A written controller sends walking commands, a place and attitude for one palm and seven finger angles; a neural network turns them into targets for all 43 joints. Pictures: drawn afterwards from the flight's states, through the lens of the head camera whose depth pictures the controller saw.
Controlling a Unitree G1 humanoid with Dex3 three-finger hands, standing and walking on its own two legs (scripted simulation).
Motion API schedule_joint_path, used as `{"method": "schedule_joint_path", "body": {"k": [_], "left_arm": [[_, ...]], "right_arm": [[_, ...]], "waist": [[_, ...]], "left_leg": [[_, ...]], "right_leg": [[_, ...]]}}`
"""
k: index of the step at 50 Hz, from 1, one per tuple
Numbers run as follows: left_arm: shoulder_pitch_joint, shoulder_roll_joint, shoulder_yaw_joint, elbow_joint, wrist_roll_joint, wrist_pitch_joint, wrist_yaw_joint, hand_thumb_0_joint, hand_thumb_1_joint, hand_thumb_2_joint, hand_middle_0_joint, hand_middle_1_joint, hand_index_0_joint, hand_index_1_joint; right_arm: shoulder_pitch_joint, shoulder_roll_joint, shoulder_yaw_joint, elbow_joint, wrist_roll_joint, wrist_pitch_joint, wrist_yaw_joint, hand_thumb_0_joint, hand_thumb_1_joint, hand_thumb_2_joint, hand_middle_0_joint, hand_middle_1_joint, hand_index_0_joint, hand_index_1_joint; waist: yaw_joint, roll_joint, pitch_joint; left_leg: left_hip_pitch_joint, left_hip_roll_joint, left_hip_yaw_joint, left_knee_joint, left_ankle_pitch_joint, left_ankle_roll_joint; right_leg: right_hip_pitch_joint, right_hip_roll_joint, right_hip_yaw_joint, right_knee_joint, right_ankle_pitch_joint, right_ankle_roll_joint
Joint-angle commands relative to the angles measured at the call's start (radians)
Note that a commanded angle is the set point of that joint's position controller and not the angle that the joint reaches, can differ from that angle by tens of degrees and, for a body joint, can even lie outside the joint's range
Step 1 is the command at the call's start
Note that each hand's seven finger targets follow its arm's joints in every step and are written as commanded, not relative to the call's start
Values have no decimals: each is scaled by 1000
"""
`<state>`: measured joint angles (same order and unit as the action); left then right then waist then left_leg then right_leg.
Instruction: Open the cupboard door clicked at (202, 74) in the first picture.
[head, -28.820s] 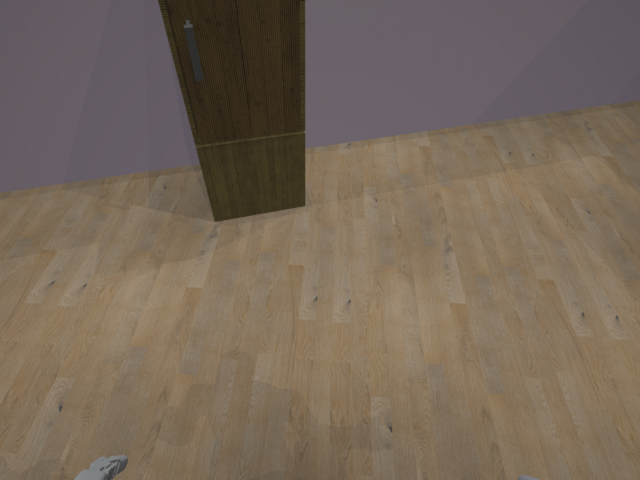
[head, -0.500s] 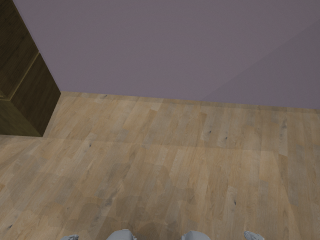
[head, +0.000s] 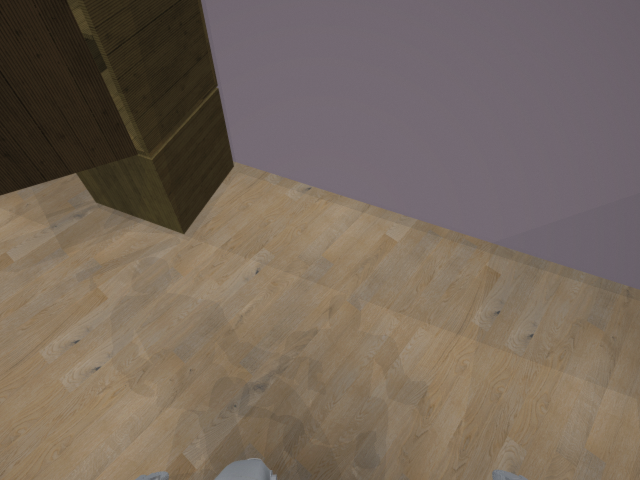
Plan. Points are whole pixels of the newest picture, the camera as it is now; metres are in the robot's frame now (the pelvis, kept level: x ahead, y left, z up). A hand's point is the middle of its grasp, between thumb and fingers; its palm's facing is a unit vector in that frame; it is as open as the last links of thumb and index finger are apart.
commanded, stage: turn to face it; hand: left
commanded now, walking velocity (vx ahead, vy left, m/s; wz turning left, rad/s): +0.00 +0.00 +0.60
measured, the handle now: out of the picture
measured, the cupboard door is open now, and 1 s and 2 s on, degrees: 49 49 49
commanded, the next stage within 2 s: take the last steps up to it in 0.78 s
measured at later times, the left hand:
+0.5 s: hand out of the picture +0.07 +0.21 -0.15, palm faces +0.28 -0.91 -0.29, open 7.4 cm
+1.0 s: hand out of the picture -0.04 +0.19 -0.17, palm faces +0.51 -0.83 -0.22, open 7.4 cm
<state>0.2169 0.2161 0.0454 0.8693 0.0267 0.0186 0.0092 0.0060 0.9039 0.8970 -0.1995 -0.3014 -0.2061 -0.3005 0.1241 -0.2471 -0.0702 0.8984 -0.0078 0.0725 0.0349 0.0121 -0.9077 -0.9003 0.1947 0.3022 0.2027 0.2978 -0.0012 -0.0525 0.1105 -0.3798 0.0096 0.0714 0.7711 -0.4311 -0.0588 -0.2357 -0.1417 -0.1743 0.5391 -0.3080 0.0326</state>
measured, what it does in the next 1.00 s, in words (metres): steps on the spot, turning left: left foot, then right foot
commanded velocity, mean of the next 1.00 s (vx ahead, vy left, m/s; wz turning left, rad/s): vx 0.04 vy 0.02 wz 0.41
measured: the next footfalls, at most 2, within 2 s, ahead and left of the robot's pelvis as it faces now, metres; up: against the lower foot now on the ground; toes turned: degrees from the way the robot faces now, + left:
left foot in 0.04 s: +0.04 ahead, +0.12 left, +0.00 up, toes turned +6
right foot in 0.44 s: +0.08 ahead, -0.14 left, +0.00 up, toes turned +13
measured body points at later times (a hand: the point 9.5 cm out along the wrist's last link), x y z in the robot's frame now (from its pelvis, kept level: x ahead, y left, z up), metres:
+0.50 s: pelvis +0.01 -0.03 -0.01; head +0.06 -0.03 +0.44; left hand +0.06 +0.25 -0.13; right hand +0.15 -0.27 -0.16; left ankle -0.02 +0.10 -0.70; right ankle +0.04 -0.15 -0.74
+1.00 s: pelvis +0.01 -0.02 +0.00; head +0.04 +0.02 +0.45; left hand -0.07 +0.24 -0.15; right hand +0.21 -0.18 -0.14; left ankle -0.03 +0.08 -0.74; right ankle +0.06 -0.15 -0.70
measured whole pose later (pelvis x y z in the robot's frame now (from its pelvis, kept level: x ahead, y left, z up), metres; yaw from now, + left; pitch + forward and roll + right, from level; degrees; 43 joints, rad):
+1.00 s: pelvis +0.01 -0.02 +0.00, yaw +28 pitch +0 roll -1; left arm 0.20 0.24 0.06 0.96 0.01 0.05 -0.01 0.01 0.91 0.90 -0.20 -0.30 -0.20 -0.30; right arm 0.14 -0.19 -0.02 0.94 -0.03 0.02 -0.01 0.01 -0.90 -0.90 0.20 0.30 0.21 0.30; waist 0.02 -0.01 0.09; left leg -0.26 0.00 -0.02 0.52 -0.26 0.02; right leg -0.35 -0.05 -0.06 0.82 -0.49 0.05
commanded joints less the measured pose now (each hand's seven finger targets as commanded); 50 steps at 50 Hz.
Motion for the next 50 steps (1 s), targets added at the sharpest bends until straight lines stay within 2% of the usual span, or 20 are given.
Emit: {"method": "schedule_joint_path", "body": {"k": [1,2,3,4,9,16,19,20,21,22,24,27,32,35,36,38,39,42,45,50], "left_arm": [[25,208,61,-57,-17,-15,6,0,900,900,-200,-300,-200,-300],[8,139,47,-94,-24,-10,-1,0,900,900,-200,-300,-200,-300],[-71,124,31,-124,-17,-1,4,0,900,900,-200,-300,-200,-300],[-112,141,30,-139,-15,5,8,0,900,900,-200,-300,-200,-300],[-71,123,38,-67,-15,16,-1,0,900,900,-200,-300,-200,-300],[-97,114,35,-80,-19,14,-2,0,900,900,-200,-300,-200,-300],[-14,129,39,-58,-21,0,3,0,900,900,-200,-300,-200,-300],[38,160,50,-50,-19,-11,9,0,900,900,-200,-300,-200,-300],[72,252,71,-44,-1,-20,20,0,900,900,-200,-300,-200,-300],[62,287,68,-49,1,-21,21,0,900,900,-200,-300,-200,-300],[-37,200,50,-73,-3,-19,28,0,900,900,-200,-300,-200,-300],[-53,163,34,-77,-7,-22,21,0,900,900,-200,-300,-200,-300],[56,209,50,-29,3,-27,19,0,900,900,-200,-300,-200,-300],[47,212,51,-8,-7,-25,13,0,900,900,-200,-300,-200,-300],[25,194,48,-15,-16,-22,10,0,900,900,-200,-300,-200,-300],[-16,95,17,-57,-26,-5,7,0,900,900,-200,-300,-200,-300],[-45,114,19,-62,-20,7,11,0,900,900,-200,-300,-200,-300],[-47,110,27,-11,-14,20,5,0,900,900,-200,-300,-200,-300],[-19,84,20,12,-16,14,-5,0,900,900,-200,-300,-200,-300],[26,74,24,34,-7,-11,-24,0,900,900,-200,-300,-200,-300]], "right_arm": [[70,-118,-24,-69,-5,-52,-9,0,-900,-900,200,300,200,300],[147,-232,-54,-63,-14,-61,-18,0,-900,-900,200,300,200,300],[214,-281,-66,-37,-13,-52,-32,0,-900,-900,200,300,200,300],[222,-274,-59,-35,-17,-51,-36,0,-900,-900,200,300,200,300],[72,-187,-31,-60,-14,-66,-59,0,-900,-900,200,300,200,300],[57,-199,-43,-54,-21,-51,-48,0,-900,-900,200,300,200,300],[18,-190,-47,-65,-11,-45,-46,0,-900,-900,200,300,200,300],[6,-162,-44,-77,-4,-45,-43,0,-900,-900,200,300,200,300],[11,-91,-35,-95,5,-45,-37,0,-900,-900,200,300,200,300],[-4,-99,-36,-107,0,-42,-34,0,-900,-900,200,300,200,300],[22,-95,-41,-85,-8,-26,-24,0,-900,-900,200,300,200,300],[15,-75,-28,-59,-9,-17,-14,0,-900,-900,200,300,200,300],[-50,-28,-1,-65,-1,-35,-11,0,-900,-900,200,300,200,300],[29,-42,2,-37,-1,-48,-19,0,-900,-900,200,300,200,300],[81,-81,-6,-20,-3,-57,-22,0,-900,-900,200,300,200,300],[160,-239,-40,-12,-16,-59,-42,0,-900,-900,200,300,200,300],[162,-231,-35,-7,-20,-53,-48,0,-900,-900,200,300,200,300],[52,-169,-13,-23,-23,-60,-65,0,-900,-900,200,300,200,300],[56,-151,-4,-13,-22,-68,-68,0,-900,-900,200,300,200,300],[54,-151,-9,5,-18,-64,-55,0,-900,-900,200,300,200,300]], "waist": [[-32,-3,-234],[-74,304,-269],[-105,320,-271],[-103,200,-229],[-19,217,-191],[-20,223,-149],[24,186,-173],[52,105,-192],[65,-163,-197],[65,-257,-174],[4,-140,-107],[-7,-202,-97],[49,-131,-159],[6,-127,-181],[-30,-60,-209],[-70,335,-228],[-70,234,-199],[-29,278,-118],[-13,218,-174],[9,219,-143]], "left_leg": [[280,39,-48,-353,344,47],[456,315,-421,-373,709,184],[463,417,-515,-361,969,305],[400,415,-460,-351,865,321],[287,222,-312,-372,741,218],[157,192,-387,-399,505,209],[58,150,-397,-322,487,170],[-33,100,-370,-246,376,126],[-210,-38,-203,-36,57,47],[-212,-70,-121,227,-202,21],[-192,-9,-150,409,-106,28],[-168,12,-82,369,-34,-1],[-51,-16,6,-6,-46,1],[130,-35,17,-260,153,20],[264,14,-29,-364,301,40],[380,385,-455,-407,843,268],[308,398,-412,-393,758,302],[194,281,-340,-415,631,261],[257,234,-275,-394,675,237],[141,170,-291,-423,136,209]], "right_leg": [[20,-157,37,166,435,-18],[-277,-13,-3,394,-104,66],[-383,29,101,544,-372,67],[-379,8,157,604,-323,54],[-310,41,180,568,-123,62],[-132,109,148,250,-125,47],[77,135,137,0,25,38],[214,73,195,-150,88,24],[319,-185,453,-267,95,-57],[189,-361,565,-292,195,-172],[52,-277,411,-267,191,-187],[80,-170,217,-204,427,-149],[209,-185,191,-109,617,-150],[143,-154,142,-10,592,-86],[54,-131,104,76,489,-40],[-255,41,82,392,-340,55],[-232,25,155,480,-329,36],[-237,39,174,494,-230,28],[-182,67,146,396,-193,27],[-6,128,71,108,-130,6]]}}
